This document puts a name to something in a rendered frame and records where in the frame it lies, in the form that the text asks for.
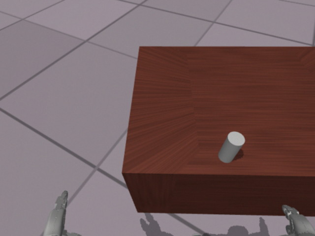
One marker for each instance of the right robot hand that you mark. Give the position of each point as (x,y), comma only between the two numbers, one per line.
(298,223)

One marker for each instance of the can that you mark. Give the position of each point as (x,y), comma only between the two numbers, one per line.
(231,146)

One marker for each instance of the left robot hand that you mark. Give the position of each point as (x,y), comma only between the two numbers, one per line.
(56,219)

